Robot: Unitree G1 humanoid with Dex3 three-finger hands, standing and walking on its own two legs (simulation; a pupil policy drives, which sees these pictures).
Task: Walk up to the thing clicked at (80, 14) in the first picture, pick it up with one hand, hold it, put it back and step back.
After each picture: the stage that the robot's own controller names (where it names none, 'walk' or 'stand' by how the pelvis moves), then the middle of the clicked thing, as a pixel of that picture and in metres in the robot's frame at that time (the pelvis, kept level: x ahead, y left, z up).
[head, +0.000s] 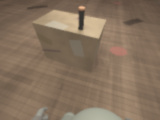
stand; (81, 19) +1.04 +0.13 +0.09
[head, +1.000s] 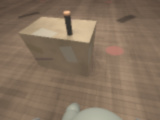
walk; (68, 24) +0.91 +0.29 +0.10
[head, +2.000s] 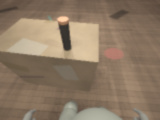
stand; (65, 35) +0.56 +0.22 +0.13
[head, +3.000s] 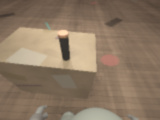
stand; (64, 47) +0.52 +0.21 +0.09
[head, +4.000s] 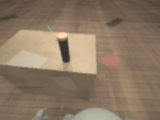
stand; (64, 49) +0.50 +0.21 +0.08
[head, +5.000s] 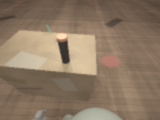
stand; (64, 50) +0.49 +0.21 +0.08
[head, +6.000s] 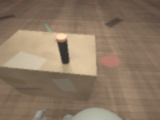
stand; (63, 50) +0.49 +0.21 +0.08
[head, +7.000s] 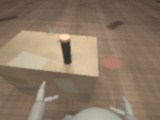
rise first; (66, 51) +0.49 +0.20 +0.09
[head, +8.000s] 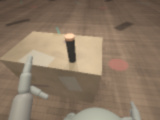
go down; (71, 49) +0.51 +0.19 +0.09
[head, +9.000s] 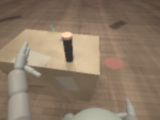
go down; (68, 49) +0.51 +0.18 +0.09
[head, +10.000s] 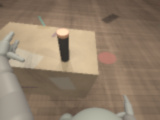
go down; (64, 47) +0.48 +0.18 +0.10
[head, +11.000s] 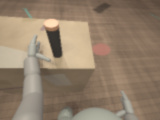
close in; (55, 41) +0.49 +0.19 +0.13
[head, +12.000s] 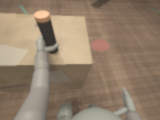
close; (48, 36) +0.51 +0.21 +0.15
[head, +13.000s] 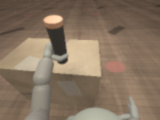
lift; (58, 44) +0.33 +0.17 +0.30
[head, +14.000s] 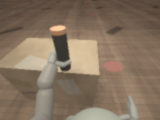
hold; (62, 51) +0.34 +0.16 +0.25
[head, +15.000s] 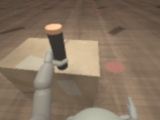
hold; (58, 50) +0.33 +0.18 +0.26
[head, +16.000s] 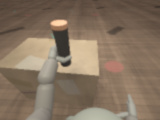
crouch; (63, 46) +0.35 +0.16 +0.27
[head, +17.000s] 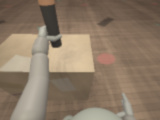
crouch; (52, 26) +0.48 +0.20 +0.30
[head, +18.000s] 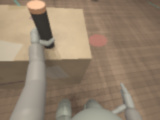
lower; (44, 29) +0.53 +0.21 +0.16
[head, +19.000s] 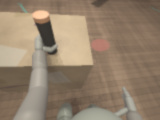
lower; (47, 36) +0.50 +0.21 +0.15
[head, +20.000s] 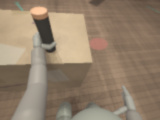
lower; (46, 34) +0.51 +0.21 +0.15
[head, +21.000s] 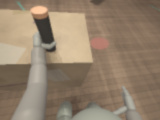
lower; (46, 33) +0.51 +0.21 +0.15
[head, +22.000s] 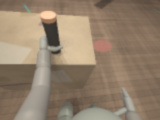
open; (52, 36) +0.50 +0.20 +0.15
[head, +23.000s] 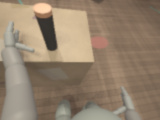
rise; (48, 32) +0.50 +0.20 +0.15
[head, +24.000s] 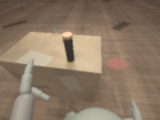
sink last; (69, 48) +0.51 +0.20 +0.11
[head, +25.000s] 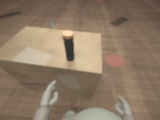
stand; (69, 47) +0.50 +0.19 +0.09
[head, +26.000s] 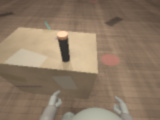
stand; (64, 48) +0.49 +0.21 +0.09
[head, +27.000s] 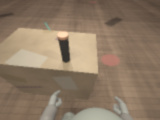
stand; (64, 48) +0.49 +0.20 +0.09
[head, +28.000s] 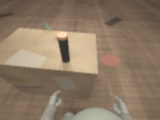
stand; (64, 49) +0.49 +0.20 +0.09
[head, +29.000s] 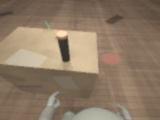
stand; (64, 48) +0.49 +0.20 +0.09
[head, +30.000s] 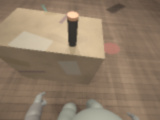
walk; (72, 32) +0.59 +0.14 +0.10
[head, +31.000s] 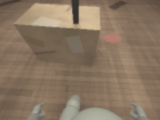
walk; (75, 10) +0.95 +0.21 +0.12
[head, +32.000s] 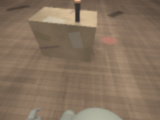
stand; (77, 11) +1.19 +0.19 +0.11
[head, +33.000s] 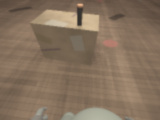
stand; (79, 15) +1.17 +0.16 +0.08
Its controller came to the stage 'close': yes
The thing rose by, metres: 0.21
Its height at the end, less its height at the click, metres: +0.00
